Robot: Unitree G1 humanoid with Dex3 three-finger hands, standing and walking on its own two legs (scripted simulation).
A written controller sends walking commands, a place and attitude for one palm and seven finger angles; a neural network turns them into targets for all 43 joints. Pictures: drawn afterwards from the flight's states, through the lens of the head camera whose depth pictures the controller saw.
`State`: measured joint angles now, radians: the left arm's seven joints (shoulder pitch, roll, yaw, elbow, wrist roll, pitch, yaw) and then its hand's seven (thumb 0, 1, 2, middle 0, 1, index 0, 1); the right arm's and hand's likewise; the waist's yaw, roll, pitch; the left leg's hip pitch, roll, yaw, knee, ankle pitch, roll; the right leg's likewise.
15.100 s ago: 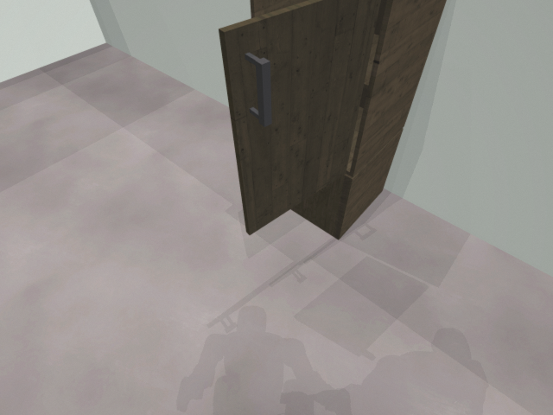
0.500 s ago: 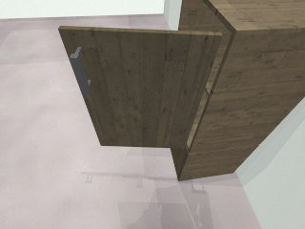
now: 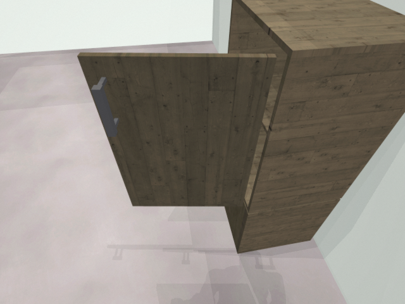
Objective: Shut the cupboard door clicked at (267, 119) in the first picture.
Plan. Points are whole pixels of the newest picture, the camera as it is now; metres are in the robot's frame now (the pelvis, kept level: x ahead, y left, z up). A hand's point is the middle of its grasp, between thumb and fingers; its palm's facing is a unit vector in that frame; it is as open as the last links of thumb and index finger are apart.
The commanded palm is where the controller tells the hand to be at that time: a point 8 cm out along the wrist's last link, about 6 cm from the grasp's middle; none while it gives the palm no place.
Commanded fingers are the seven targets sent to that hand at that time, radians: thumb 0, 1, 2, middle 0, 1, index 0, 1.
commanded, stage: look again from close up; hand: left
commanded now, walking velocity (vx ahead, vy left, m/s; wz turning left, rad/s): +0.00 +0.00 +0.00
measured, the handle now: (107, 107) +0.50 +0.26 +0.13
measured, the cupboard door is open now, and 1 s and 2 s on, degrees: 80 80 80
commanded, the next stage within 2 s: shuffle to correct the standing spot in 0.04 s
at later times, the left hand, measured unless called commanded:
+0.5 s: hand out of the picture -0.02 +0.18 -0.19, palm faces +0.06 -0.99 -0.14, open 7.4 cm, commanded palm none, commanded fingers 0.00 0.90 0.90 -0.20 -0.30 -0.20 -0.30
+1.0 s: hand out of the picture +0.07 +0.23 -0.18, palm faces +0.07 -0.98 -0.17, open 7.3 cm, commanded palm none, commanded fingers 0.00 0.90 0.90 -0.20 -0.30 -0.20 -0.30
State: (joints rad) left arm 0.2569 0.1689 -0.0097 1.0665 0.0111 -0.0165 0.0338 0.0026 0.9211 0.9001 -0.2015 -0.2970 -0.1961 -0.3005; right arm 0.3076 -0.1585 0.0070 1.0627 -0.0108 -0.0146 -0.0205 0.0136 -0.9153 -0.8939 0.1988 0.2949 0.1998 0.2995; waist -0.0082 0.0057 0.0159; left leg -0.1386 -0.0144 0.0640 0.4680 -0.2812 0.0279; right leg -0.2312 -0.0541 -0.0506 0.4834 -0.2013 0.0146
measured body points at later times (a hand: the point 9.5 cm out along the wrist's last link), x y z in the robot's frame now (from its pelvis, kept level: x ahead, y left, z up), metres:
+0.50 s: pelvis +0.02 +0.02 +0.00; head +0.01 +0.04 +0.44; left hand -0.02 +0.23 -0.17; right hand -0.02 -0.21 -0.15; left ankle -0.01 +0.10 -0.74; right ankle +0.04 -0.12 -0.73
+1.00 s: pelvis +0.06 +0.06 +0.00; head +0.09 +0.08 +0.45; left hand +0.07 +0.29 -0.17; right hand +0.07 -0.16 -0.15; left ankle +0.04 +0.11 -0.74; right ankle +0.05 -0.07 -0.71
